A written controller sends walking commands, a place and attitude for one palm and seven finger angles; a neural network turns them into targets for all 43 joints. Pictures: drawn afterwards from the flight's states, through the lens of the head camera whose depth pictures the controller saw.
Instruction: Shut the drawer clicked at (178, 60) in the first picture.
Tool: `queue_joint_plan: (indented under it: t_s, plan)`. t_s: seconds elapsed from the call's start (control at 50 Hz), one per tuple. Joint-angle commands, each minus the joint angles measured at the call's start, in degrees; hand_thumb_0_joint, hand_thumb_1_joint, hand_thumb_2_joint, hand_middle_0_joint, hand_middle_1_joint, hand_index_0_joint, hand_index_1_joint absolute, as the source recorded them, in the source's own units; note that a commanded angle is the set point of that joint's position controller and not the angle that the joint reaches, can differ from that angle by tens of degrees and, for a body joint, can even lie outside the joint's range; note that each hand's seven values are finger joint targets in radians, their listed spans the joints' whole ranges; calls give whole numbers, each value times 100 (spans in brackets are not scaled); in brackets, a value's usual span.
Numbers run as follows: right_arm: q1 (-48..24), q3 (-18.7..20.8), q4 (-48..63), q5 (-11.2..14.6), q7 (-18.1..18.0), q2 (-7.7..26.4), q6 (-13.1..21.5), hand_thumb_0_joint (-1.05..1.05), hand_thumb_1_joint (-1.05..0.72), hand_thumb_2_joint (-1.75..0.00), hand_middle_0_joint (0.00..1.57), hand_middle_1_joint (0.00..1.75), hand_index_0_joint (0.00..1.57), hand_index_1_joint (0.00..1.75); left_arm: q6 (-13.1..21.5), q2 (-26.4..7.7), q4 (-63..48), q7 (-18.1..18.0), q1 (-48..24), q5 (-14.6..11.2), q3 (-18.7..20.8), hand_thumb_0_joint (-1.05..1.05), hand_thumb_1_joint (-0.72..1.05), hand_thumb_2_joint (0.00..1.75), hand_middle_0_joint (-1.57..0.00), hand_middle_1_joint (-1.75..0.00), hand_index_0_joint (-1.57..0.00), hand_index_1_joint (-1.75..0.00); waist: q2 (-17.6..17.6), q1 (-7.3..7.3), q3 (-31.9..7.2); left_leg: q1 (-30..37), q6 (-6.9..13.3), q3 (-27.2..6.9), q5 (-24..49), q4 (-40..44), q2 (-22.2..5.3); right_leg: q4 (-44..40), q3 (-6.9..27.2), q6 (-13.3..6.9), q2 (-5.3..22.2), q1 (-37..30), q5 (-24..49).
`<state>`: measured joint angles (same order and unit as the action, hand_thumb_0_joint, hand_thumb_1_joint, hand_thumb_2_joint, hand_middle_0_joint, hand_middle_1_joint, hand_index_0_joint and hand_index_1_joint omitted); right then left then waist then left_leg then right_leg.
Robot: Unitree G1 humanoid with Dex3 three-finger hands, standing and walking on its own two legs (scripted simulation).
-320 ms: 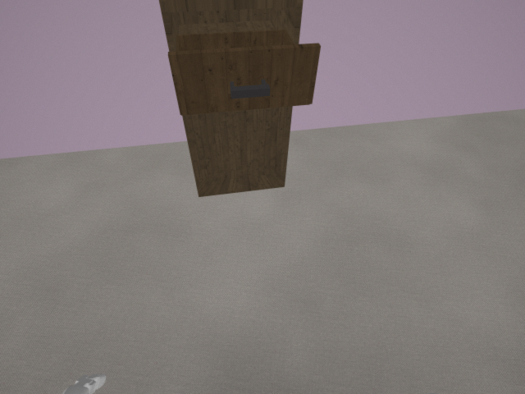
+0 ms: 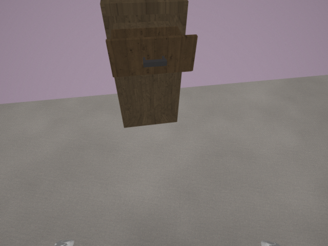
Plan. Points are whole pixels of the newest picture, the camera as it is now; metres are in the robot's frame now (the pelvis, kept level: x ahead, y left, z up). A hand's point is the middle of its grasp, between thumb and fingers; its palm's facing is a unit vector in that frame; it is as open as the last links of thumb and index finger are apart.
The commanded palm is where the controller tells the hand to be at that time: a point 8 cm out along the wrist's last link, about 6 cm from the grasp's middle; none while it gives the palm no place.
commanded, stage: stand and wait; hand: left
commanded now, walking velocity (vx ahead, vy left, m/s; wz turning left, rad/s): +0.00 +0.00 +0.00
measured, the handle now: (154, 60) +0.88 +0.10 +0.01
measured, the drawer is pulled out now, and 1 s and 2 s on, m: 0.29 0.29 0.29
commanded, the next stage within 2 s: look at it before walking up in 0.54 s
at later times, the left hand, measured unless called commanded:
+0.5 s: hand out of the picture +0.05 +0.24 -0.15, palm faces -0.02 -0.94 -0.34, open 7.4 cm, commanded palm none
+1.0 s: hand out of the picture +0.05 +0.24 -0.15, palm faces -0.03 -0.94 -0.33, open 7.4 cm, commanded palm none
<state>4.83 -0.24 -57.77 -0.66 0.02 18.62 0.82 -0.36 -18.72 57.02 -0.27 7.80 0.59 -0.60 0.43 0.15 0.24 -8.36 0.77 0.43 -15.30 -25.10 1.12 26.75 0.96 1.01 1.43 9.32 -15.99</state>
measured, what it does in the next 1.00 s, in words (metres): stands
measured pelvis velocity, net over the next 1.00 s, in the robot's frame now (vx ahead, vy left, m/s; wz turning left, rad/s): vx -0.03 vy -0.01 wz -0.01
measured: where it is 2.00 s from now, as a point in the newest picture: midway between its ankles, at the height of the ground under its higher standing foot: outside the picture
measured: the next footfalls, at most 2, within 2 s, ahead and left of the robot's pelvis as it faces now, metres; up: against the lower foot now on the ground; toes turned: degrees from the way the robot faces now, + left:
none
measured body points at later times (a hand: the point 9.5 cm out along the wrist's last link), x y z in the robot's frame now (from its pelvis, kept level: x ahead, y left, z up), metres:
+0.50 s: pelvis -0.02 -0.01 +0.00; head -0.03 -0.01 +0.45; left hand +0.05 +0.28 -0.13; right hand +0.04 -0.31 -0.13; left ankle -0.02 +0.11 -0.74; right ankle -0.02 -0.13 -0.74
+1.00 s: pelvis -0.03 -0.01 +0.01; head -0.03 -0.01 +0.46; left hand +0.05 +0.28 -0.13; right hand +0.04 -0.31 -0.13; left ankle -0.02 +0.11 -0.74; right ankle -0.02 -0.13 -0.74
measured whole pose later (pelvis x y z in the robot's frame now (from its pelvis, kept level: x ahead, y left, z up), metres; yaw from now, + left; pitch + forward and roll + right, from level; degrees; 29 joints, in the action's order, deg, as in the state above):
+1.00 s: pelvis -0.03 -0.01 +0.01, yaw +0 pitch -2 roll +0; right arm 7.5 -0.2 -64.0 -0.4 0.2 19.3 0.9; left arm 0.2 -19.2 62.3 -0.1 8.5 0.6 -0.2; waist 0.3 -0.3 1.1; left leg -8.1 -0.2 0.3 -10.6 -20.5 -0.1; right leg 21.6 0.8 0.2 0.2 9.0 -10.9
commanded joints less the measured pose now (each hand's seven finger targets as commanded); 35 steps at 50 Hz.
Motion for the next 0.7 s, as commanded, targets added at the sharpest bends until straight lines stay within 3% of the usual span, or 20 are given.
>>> queue_joint_plan:
  t_s: [0.0, 0.08, 0.4, 0.68]
  plan:
    - [-265, 274, 321, -9, -104, 1173, 116, 0, -90, -90, 20, 30, 20, 30, 153, -1239, -339, -55, -299, 14, 289, 0, 90, 90, -20, -30, -20, -30, -53, -14, -267, 39, 148, -495, 1407, 408, -691, -402, 431, -280, 519, -71, 1530]
    - [-229, 266, 228, -1, -102, 1160, 116, 0, -90, -90, 20, 30, 20, 30, 174, -1243, -240, -53, -249, 8, 293, 0, 90, 90, -20, -30, -20, -30, -55, -13, -378, 114, 137, -508, 1364, 417, -705, -492, 477, -292, 542, -146, 1534]
    - [-31, 221, -163, 6, -82, 1206, 92, 0, -90, -90, 20, 30, 20, 30, 177, -1247, 88, -32, -240, -3, 262, 0, 90, 90, -20, -30, -20, -30, 16, -13, -49, -15, 80, -590, 665, 707, -711, -914, 620, -288, 535, 78, 521]
    - [19, 225, -246, 15, -83, 1220, 127, 0, -90, -90, 20, 30, 20, 30, 190, -1221, 134, -39, -242, 6, 266, 0, 90, 90, -20, -30, -20, -30, -47, -10, -116, 0, 81, -624, 831, 788, -777, -869, 580, -264, 501, 18, 745]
